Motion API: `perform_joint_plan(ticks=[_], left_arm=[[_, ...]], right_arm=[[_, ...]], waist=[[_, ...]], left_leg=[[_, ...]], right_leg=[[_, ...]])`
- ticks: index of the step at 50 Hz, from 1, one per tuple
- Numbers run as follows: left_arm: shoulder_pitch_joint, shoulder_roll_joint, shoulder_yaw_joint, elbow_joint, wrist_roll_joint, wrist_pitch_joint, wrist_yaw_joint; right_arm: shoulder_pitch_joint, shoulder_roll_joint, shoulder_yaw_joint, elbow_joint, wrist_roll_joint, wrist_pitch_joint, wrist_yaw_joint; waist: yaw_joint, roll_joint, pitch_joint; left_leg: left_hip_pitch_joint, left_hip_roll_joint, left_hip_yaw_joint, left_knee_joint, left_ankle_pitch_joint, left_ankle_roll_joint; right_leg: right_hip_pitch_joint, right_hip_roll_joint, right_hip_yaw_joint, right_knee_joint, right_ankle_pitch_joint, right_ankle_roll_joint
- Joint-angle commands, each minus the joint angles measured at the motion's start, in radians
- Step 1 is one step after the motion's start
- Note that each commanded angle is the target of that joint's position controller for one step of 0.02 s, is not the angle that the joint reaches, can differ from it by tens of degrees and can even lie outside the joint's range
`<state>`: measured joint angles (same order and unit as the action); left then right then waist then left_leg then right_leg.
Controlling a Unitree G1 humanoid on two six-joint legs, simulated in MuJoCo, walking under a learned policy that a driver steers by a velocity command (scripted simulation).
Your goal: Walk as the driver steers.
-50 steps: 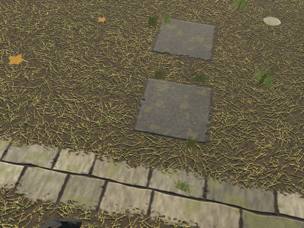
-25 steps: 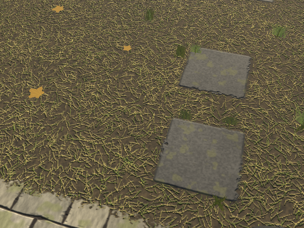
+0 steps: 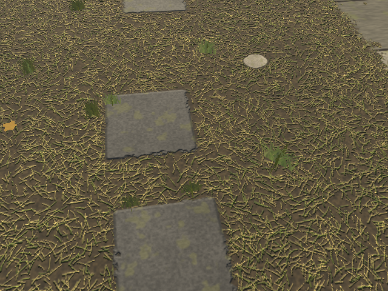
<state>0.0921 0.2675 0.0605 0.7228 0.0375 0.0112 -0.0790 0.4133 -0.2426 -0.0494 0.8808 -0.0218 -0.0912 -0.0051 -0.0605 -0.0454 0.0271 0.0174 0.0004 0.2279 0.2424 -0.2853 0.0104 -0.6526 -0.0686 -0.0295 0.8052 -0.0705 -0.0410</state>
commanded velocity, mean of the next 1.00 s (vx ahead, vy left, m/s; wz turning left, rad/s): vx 0.50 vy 0.00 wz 0.16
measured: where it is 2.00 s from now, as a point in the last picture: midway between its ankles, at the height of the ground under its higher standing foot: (159, 154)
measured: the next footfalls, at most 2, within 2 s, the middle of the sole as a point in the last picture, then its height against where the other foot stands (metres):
right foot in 0.12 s outside the picture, level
left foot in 0.70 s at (182, 277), level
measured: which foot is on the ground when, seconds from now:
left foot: down 0.00-0.14, up 0.16-0.68, down 0.70-1.00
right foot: up 0.00-0.10, down 0.12-0.72, up 0.74-1.00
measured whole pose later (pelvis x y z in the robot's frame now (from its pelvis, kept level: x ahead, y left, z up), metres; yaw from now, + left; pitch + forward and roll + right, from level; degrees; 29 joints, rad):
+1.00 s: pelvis +0.53 -0.02 +0.00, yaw +14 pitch +1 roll +0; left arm 0.13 0.26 0.02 0.74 0.05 -0.03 -0.02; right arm 0.37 -0.27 -0.07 0.87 0.00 -0.04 0.01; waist -0.03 -0.03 0.04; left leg -0.10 -0.15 -0.07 0.30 -0.21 0.13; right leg -0.66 -0.13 0.05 0.92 -0.17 0.05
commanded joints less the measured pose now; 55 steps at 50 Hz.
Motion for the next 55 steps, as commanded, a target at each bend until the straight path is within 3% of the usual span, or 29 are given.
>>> perform_joint_plan(ticks=[1, 4, 5, 6, 7, 8, 9, 10, 11, 13, 14, 15, 19, 25, 29, 32, 33, 34, 35, 36, 37, 38, 39, 40, 42, 45, 50, 55], left_arm=[[-0.116, 0.03, -0.005, -0.104, 0.003, -0.014, -0.009], [-0.081, 0.05, 0.004, -0.108, 0.011, -0.014, 0.003], [-0.001, 0.065, 0.014, -0.088, 0.013, -0.019, 0.011], [0.152, 0.081, 0.027, -0.039, 0.021, -0.03, 0.023], [0.314, 0.151, 0.052, 0.004, 0.031, -0.037, 0.041], [0.27, 0.266, 0.075, -0.017, 0.004, -0.034, 0.053], [0.312, 0.249, 0.074, -0.031, -0.014, -0.022, 0.063], [0.27, 0.198, 0.059, -0.005, -0.014, -0.023, 0.074], [0.235, 0.135, 0.039, 0.011, -0.018, -0.034, 0.077], [0.165, 0.076, 0.015, 0.019, -0.019, -0.058, 0.076], [0.175, 0.075, 0.011, 0.028, -0.019, -0.073, 0.073], [0.185, 0.076, 0.011, 0.042, -0.019, -0.085, 0.071], [0.242, 0.09, 0.013, 0.084, -0.018, -0.103, 0.072], [0.282, 0.07, -0.001, 0.122, -0.022, -0.113, 0.085], [0.351, 0.078, -0.006, 0.169, -0.018, -0.106, 0.103], [0.338, 0.122, -0.001, 0.182, -0.013, -0.096, 0.118], [0.324, 0.139, 0.002, 0.182, -0.01, -0.089, 0.122], [0.31, 0.155, 0.006, 0.177, -0.006, -0.081, 0.123], [0.279, 0.164, 0.007, 0.162, -0.012, -0.077, 0.12], [0.279, 0.114, -0.005, 0.122, -0.012, -0.085, 0.112], [0.298, 0.056, -0.013, 0.055, -0.028, -0.094, 0.09], [0.198, 0.101, -0.01, 0.048, -0.007, -0.103, 0.085], [0.164, 0.098, -0.014, 0.026, -0.022, -0.117, 0.079], [0.174, 0.1, -0.012, 0.035, -0.023, -0.12, 0.08], [0.21, 0.083, -0.017, 0.041, 0.008, -0.082, 0.076], [0.186, 0.064, -0.02, 0.018, 0.014, -0.046, 0.067], [-0.02, 0.063, -0.025, -0.057, 0.006, -0.043, 0.062], [-0.144, 0.06, -0.037, -0.098, -0.003, -0.06, 0.052]], right_arm=[[-0.006, -0.151, -0.033, -0.046, 0.0, -0.005, -0.007], [0.014, -0.191, -0.041, -0.028, -0.001, 0.017, -0.015], [0.016, -0.207, -0.044, -0.024, 0.0, 0.027, -0.017], [0.013, -0.207, -0.04, -0.027, 0.006, 0.035, -0.017], [0.019, -0.168, -0.027, -0.054, 0.002, 0.036, -0.013], [0.036, -0.064, -0.006, -0.131, 0.014, 0.028, 0.006], [-0.057, -0.153, -0.022, -0.143, 0.002, 0.023, 0.008], [-0.107, -0.126, -0.015, -0.146, 0.02, 0.018, 0.011], [-0.086, -0.106, -0.006, -0.127, 0.024, 0.011, 0.01], [-0.014, -0.092, -0.004, -0.079, -0.002, 0.042, 0.017], [0.013, -0.088, -0.004, -0.067, -0.009, 0.059, 0.021], [0.013, -0.09, -0.008, -0.061, -0.008, 0.068, 0.027], [-0.114, -0.08, -0.016, -0.077, 0.004, 0.076, 0.04], [-0.269, -0.049, -0.004, -0.113, -0.004, 0.069, 0.051], [-0.375, -0.03, 0.012, -0.161, -0.009, 0.064, 0.064], [-0.313, -0.051, 0.004, -0.157, -0.01, 0.068, 0.058], [-0.246, -0.067, -0.003, -0.141, -0.012, 0.068, 0.053], [-0.146, -0.093, -0.017, -0.115, -0.015, 0.063, 0.048], [-0.002, -0.129, -0.037, -0.074, -0.027, 0.055, 0.04], [0.1, -0.226, -0.067, -0.057, -0.029, 0.056, 0.023], [0.034, -0.303, -0.085, -0.08, -0.012, 0.064, 0.023], [0.014, -0.262, -0.083, -0.073, 0.022, 0.07, 0.021], [-0.038, -0.214, -0.069, -0.076, 0.021, 0.071, 0.015], [-0.076, -0.164, -0.055, -0.072, 0.016, 0.069, 0.015], [-0.126, -0.135, -0.041, -0.082, 0.022, 0.055, 0.009], [-0.095, -0.172, -0.049, -0.074, 0.024, 0.032, 0.014], [-0.002, -0.183, -0.054, -0.064, 0.025, 0.036, 0.013], [0.07, -0.177, -0.049, -0.051, 0.013, 0.036, 0.001]], waist=[[0.008, 0.133, 0.061], [0.035, 0.155, 0.017], [0.072, 0.155, -0.036], [0.142, 0.122, -0.125], [0.203, 0.023, -0.24], [0.128, -0.241, -0.325], [0.19, -0.052, -0.335], [0.162, -0.002, -0.21], [0.115, 0.041, -0.109], [0.041, 0.042, -0.062], [0.033, 0.002, -0.061], [0.026, 0.01, -0.048], [0.058, 0.005, 0.027], [0.091, -0.01, 0.068], [0.122, -0.007, 0.088], [0.076, -0.05, 0.022], [0.043, -0.065, -0.018], [-0.002, -0.067, -0.075], [-0.082, -0.032, -0.147], [-0.107, 0.106, -0.239], [-0.017, 0.293, -0.294], [-0.051, 0.092, -0.212], [-0.018, 0.061, -0.098], [0.032, -0.011, -0.017], [0.087, 0.01, -0.002], [0.095, 0.05, -0.012], [0.017, 0.102, 0.013], [-0.04, 0.116, 0.011]], left_leg=[[-0.004, 0.274, -0.065, -0.055, 0.461, 0.109], [0.064, 0.281, -0.004, 0.123, 0.857, 0.088], [0.072, 0.28, 0.01, 0.265, 0.973, 0.085], [-0.004, 0.262, 0.032, 0.474, 0.919, 0.069], [-0.225, 0.236, 0.032, 0.758, 0.578, 0.041], [-0.657, 0.035, -0.018, 1.119, -0.244, -0.018], [-0.736, 0.032, -0.207, 1.182, -0.196, -0.015], [-0.766, 0.082, -0.226, 1.169, -0.105, -0.002], [-0.701, 0.115, -0.229, 1.064, -0.06, 0.006], [-0.562, 0.141, -0.245, 0.95, -0.027, 0.009], [-0.516, 0.13, -0.243, 0.939, -0.025, 0.008], [-0.528, 0.121, -0.249, 0.926, -0.011, 0.01], [-0.673, 0.094, -0.286, 0.817, 0.139, 0.014], [-0.718, 0.063, -0.227, 0.573, 0.309, 0.019], [-0.7, 0.037, -0.132, 0.419, 0.274, 0.056], [-0.562, -0.047, -0.064, 0.38, 0.134, 0.117], [-0.488, -0.078, -0.055, 0.375, 0.078, 0.142], [-0.369, -0.1, -0.07, 0.345, 0.043, 0.172], [-0.157, -0.091, -0.128, 0.249, 0.07, 0.214], [0.075, 0.139, -0.416, 0.23, 0.042, 0.288], [0.295, 0.364, -0.995, 0.101, 0.138, 0.469], [0.237, 0.33, -0.887, 0.062, 0.114, 0.44], [0.101, 0.306, -0.766, 0.036, 0.154, 0.395], [-0.029, 0.256, -0.674, 0.009, 0.257, 0.343], [-0.164, 0.166, -0.543, -0.017, 0.378, 0.296], [-0.215, 0.111, -0.483, -0.034, 0.469, 0.288], [-0.149, 0.072, -0.492, -0.026, 0.446, 0.228], [-0.015, 0.104, -0.513, 0.023, 0.536, 0.208]], right_leg=[[0.025, 0.014, -0.062, -0.114, -0.027, -0.035], [0.15, 0.096, -0.123, -0.177, -0.176, -0.093], [0.243, 0.138, -0.131, -0.201, -0.214, -0.118], [0.452, 0.172, -0.115, -0.285, -0.169, -0.147], [0.729, 0.023, 0.097, -0.327, -0.265, -0.192], [1.001, -0.282, 0.66, -0.44, -0.265, -0.316], [0.968, -0.31, 0.717, -0.516, -0.112, -0.328], [0.875, -0.285, 0.518, -0.495, 0.02, -0.308], [0.714, -0.237, 0.397, -0.511, 0.166, -0.261], [0.556, -0.156, 0.239, -0.571, 0.211, -0.186], [0.508, -0.159, 0.216, -0.591, 0.257, -0.191], [0.511, -0.149, 0.183, -0.608, 0.275, -0.186], [0.553, -0.121, 0.071, -0.675, 0.223, -0.127], [0.64, -0.115, -0.052, -0.691, 0.302, -0.079], [0.757, -0.143, -0.11, -0.636, 0.496, -0.068], [0.82, -0.161, -0.153, -0.46, 0.926, -0.046], [0.823, -0.169, -0.164, -0.351, 1.027, -0.045], [0.79, -0.174, -0.168, -0.192, 1.012, -0.05], [0.667, -0.154, -0.183, 0.038, 0.827, -0.045], [0.432, -0.078, -0.196, 0.371, 0.271, -0.028], [0.01, 0.156, -0.059, 0.685, -0.485, 0.018], [-0.095, 0.069, 0.099, 0.679, -0.382, 0.005], [-0.096, 0.027, 0.092, 0.6, -0.293, 0.006], [-0.042, -0.005, 0.08, 0.501, -0.261, 0.013], [0.07, -0.032, 0.075, 0.395, -0.249, 0.047], [0.078, -0.03, 0.038, 0.289, -0.202, 0.083], [-0.008, -0.017, 0.024, 0.033, -0.008, 0.107], [0.001, 0.021, 0.011, -0.159, 0.063, 0.075]])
